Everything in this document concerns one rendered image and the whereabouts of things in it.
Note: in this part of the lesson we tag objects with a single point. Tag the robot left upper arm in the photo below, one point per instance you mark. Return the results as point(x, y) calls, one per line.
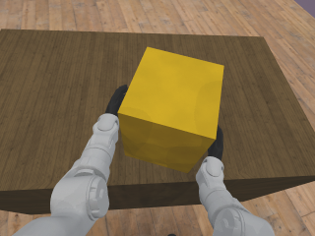
point(76, 204)

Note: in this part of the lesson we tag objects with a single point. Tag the left robot forearm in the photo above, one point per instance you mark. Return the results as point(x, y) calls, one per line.
point(98, 153)

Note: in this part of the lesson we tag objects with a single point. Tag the pedestal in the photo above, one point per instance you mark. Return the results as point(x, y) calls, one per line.
point(54, 85)

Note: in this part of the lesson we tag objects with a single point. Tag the robot right upper arm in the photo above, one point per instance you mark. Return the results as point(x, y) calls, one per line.
point(232, 221)

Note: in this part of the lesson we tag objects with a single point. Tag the right robot hand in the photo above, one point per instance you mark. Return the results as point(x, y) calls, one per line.
point(216, 149)

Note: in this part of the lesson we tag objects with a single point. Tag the carton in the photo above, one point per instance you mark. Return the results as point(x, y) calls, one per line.
point(170, 112)

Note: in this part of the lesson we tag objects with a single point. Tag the left robot hand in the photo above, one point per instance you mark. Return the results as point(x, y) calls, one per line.
point(116, 100)

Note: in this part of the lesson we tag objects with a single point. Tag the right robot forearm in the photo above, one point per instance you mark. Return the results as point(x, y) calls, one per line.
point(213, 194)

